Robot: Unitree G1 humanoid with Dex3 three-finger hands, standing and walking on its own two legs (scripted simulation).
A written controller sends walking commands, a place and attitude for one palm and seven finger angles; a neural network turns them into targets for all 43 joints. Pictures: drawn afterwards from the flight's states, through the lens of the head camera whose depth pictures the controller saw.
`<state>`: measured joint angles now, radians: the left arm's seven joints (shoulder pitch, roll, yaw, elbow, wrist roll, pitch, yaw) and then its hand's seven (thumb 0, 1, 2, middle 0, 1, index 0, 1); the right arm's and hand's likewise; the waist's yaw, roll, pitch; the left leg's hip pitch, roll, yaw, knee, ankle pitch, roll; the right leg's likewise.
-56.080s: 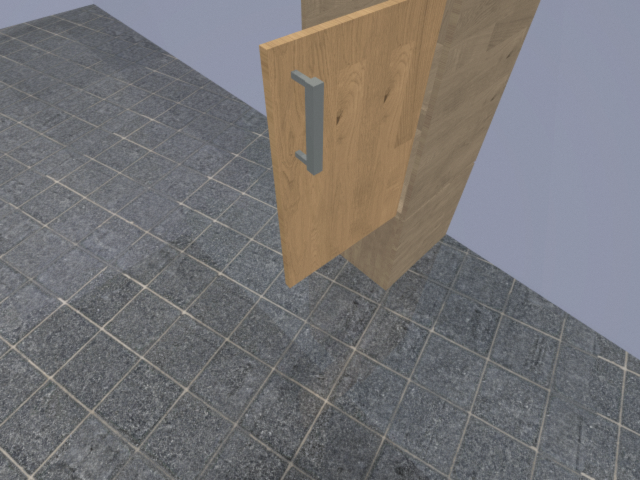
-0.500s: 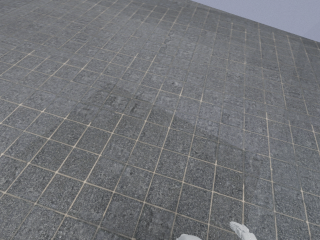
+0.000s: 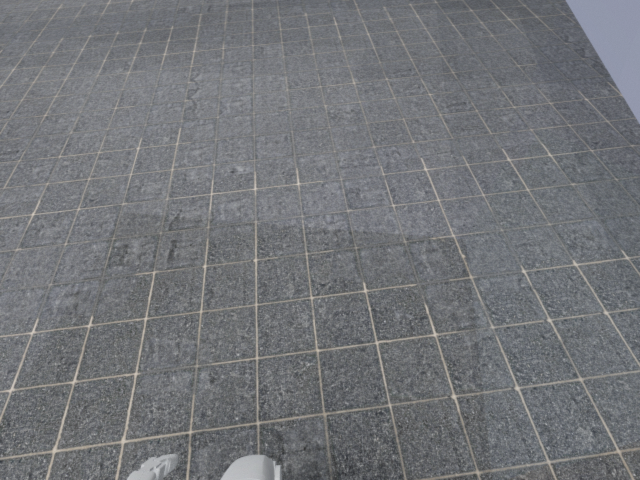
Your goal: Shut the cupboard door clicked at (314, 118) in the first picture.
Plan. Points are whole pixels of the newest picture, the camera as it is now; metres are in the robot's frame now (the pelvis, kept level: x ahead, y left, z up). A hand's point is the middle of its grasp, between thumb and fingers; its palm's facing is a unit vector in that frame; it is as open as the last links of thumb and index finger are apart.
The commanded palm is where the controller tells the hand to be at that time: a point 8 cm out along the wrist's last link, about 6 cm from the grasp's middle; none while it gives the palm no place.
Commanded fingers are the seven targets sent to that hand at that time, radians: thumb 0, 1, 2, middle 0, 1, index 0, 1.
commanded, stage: turn to face it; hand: left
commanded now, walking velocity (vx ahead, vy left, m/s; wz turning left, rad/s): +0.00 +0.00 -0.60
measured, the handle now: out of the picture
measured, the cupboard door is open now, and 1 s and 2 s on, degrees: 23 23 23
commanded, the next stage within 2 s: none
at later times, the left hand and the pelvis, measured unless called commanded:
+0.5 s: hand out of the picture +0.14 +0.21 -0.16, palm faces -0.24 -0.95 -0.22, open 7.4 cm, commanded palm none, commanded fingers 0.00 0.90 0.90 -0.20 -0.30 -0.20 -0.30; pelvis +0.01 +0.02 +0.00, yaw -18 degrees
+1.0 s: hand (248, 450) +0.19 +0.13 -0.16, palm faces -0.52 -0.83 -0.21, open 7.4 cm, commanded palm none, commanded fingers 0.00 0.90 0.90 -0.20 -0.30 -0.20 -0.30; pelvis +0.02 +0.00 +0.00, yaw -34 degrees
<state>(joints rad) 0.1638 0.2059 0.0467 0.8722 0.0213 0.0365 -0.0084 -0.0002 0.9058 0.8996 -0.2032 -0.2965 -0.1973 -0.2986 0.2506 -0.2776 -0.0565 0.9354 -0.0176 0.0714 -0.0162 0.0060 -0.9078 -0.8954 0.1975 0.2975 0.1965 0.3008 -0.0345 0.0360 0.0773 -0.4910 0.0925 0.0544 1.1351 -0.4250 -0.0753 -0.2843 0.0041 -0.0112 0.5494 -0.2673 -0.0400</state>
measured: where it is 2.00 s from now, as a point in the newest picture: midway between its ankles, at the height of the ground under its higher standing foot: outside the picture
